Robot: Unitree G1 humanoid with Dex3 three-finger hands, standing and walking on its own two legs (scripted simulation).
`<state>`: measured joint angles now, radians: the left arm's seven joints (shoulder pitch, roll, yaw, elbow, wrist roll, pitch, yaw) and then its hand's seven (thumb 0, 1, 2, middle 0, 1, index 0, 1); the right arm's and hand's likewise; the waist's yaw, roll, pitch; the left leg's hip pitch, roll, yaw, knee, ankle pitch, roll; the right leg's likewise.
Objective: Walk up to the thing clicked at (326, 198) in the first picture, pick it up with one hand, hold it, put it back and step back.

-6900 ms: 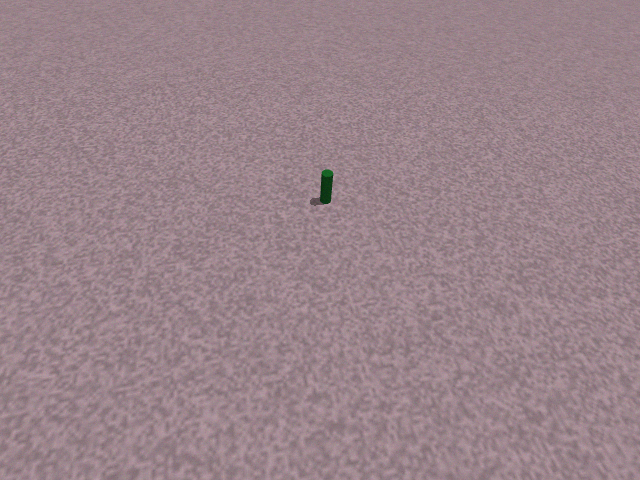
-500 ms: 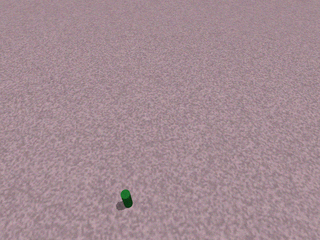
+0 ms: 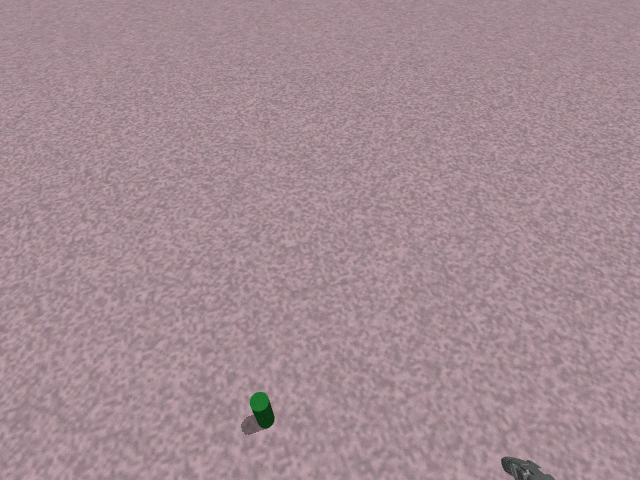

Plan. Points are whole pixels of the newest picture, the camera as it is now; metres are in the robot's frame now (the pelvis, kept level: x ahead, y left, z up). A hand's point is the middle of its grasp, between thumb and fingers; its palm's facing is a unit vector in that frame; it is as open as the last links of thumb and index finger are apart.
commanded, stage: walk up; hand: left
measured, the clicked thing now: (262, 410) +0.40 +0.18 -0.69
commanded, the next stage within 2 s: stand in 0.26 s
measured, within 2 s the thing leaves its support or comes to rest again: neither
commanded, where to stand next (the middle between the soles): +0.03 -0.02 m, yaw -3 degrees
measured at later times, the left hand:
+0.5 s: hand out of the picture +0.09 +0.23 -0.14, palm faces -0.07 -0.94 -0.32, open 7.3 cm
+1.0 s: hand out of the picture +0.05 +0.23 -0.14, palm faces -0.03 -0.94 -0.35, open 7.3 cm
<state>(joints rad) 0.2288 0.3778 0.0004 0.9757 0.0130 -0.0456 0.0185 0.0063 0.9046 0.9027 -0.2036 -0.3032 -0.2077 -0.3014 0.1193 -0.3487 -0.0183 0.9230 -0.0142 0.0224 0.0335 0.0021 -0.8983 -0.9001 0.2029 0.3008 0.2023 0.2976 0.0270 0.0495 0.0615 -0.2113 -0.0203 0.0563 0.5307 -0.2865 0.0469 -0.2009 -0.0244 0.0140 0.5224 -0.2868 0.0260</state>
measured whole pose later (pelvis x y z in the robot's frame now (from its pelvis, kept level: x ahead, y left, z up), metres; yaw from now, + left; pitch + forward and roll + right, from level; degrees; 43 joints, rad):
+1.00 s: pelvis -0.01 -0.02 +0.02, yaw +1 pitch -2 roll +0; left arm 0.12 0.35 -0.01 1.14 0.01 -0.01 0.00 0.01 0.91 0.90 -0.20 -0.30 -0.21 -0.30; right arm 0.09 -0.35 0.00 1.15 -0.01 -0.01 0.02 0.00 -0.90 -0.90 0.20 0.30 0.20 0.30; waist 0.00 0.01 0.05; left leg -0.11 0.00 0.03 0.30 -0.15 0.01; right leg -0.10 0.00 -0.01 0.30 -0.16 0.00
